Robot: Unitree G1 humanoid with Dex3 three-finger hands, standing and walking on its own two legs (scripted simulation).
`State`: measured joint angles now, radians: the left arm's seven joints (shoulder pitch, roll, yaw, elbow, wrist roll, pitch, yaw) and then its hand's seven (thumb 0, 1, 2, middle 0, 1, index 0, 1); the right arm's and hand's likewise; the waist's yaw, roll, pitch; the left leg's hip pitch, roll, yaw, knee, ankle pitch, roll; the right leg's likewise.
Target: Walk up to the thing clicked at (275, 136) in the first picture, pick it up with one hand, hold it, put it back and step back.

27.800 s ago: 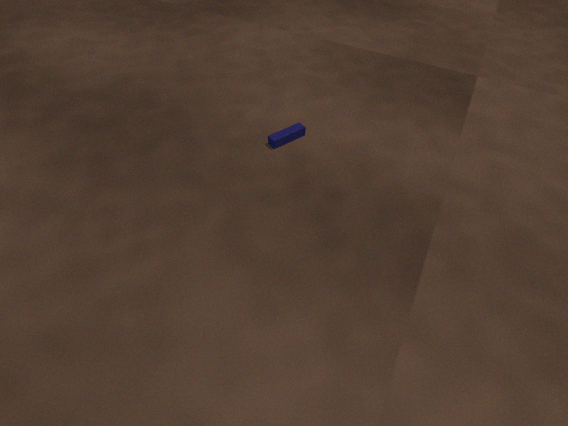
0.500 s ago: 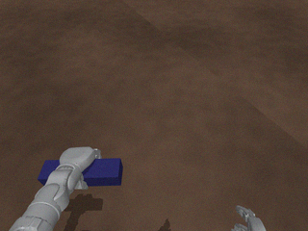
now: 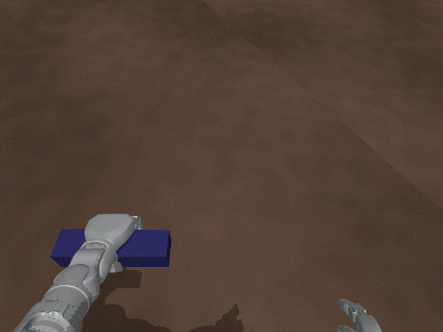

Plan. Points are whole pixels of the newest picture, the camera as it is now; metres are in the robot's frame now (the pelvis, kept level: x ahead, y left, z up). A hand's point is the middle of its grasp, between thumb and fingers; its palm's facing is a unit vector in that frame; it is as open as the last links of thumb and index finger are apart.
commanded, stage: crouch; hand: left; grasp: from above
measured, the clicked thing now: (115, 248) +0.31 +0.23 -0.11
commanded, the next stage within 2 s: lower in 1.60 s
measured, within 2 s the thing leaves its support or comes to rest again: neither
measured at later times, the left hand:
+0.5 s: hand (142, 255) +0.37 +0.23 -0.34, palm faces -0.45 +0.03 -0.89, open 9.3 cm
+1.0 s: hand (150, 263) +0.40 +0.24 -0.51, palm faces -0.45 -0.02 -0.89, open 9.3 cm
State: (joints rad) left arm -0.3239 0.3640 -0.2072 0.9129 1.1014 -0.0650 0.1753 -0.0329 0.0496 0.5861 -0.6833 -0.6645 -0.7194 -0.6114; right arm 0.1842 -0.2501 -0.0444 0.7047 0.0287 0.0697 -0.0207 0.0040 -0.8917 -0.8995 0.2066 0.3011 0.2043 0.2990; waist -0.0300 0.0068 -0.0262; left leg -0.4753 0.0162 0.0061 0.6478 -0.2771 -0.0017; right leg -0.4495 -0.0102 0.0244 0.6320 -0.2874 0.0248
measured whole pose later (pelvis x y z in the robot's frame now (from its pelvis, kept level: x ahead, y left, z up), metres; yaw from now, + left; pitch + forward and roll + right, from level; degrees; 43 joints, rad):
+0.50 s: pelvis -0.04 +0.01 -0.20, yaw -2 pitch +33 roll -4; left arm -0.69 0.45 -0.04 1.23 1.19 -0.07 0.37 -0.03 0.06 0.56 -0.68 -0.66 -0.72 -0.61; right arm 0.26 -0.24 -0.06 0.75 -0.05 -0.01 -0.01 0.00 -0.89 -0.90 0.21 0.30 0.20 0.30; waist -0.16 0.05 -0.21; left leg -1.64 0.02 -0.04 1.66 -0.59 0.01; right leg -1.59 0.01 0.01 1.62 -0.60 0.04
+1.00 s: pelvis -0.05 +0.00 -0.33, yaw -4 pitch +39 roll -7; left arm -0.85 0.58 0.05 1.33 1.25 -0.13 0.41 -0.03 0.04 0.59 -0.71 -0.64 -0.74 -0.59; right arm 0.14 -0.25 -0.02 0.72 -0.11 -0.07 0.09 0.00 -0.91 -0.90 0.21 0.30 0.21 0.30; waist -0.19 0.01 -0.15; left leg -2.09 0.02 -0.10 2.10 -0.68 0.00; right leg -2.01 0.02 -0.04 2.04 -0.70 0.04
